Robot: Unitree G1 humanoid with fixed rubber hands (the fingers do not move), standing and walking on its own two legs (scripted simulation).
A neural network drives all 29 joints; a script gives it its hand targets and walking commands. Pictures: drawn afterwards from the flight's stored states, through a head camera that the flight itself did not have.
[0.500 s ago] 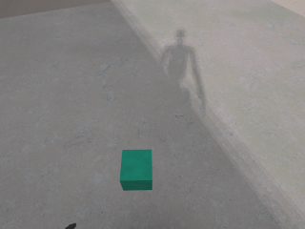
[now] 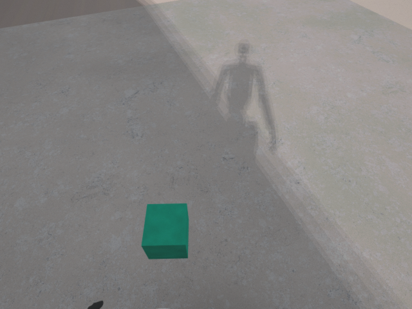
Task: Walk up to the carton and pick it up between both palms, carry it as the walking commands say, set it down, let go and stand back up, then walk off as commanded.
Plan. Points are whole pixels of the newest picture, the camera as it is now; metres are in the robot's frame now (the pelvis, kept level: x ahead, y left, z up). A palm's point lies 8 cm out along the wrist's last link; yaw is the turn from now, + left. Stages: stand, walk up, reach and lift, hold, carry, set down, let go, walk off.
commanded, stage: walk off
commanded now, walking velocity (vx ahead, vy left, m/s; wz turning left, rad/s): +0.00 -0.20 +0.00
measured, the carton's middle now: (167, 231) +0.53 +0.20 -0.67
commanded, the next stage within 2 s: none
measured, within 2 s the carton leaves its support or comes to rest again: neither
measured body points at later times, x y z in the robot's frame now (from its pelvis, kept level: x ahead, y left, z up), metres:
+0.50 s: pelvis +0.00 -0.04 +0.00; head +0.03 -0.04 +0.45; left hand +0.09 +0.21 -0.14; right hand +0.03 -0.31 -0.13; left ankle -0.02 +0.12 -0.73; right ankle +0.03 -0.14 -0.73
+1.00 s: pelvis +0.00 -0.08 +0.00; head +0.01 -0.05 +0.45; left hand +0.04 +0.17 -0.15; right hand +0.06 -0.35 -0.11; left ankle +0.00 +0.03 -0.73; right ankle +0.00 -0.14 -0.70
